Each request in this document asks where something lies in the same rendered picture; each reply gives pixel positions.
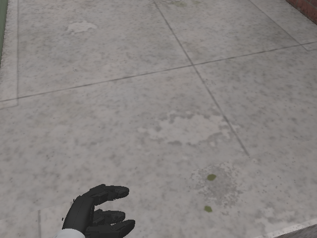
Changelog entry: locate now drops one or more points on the robot left forearm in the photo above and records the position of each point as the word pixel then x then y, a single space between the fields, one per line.
pixel 68 233

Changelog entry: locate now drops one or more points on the robot left hand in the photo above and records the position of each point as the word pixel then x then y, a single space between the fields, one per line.
pixel 97 224

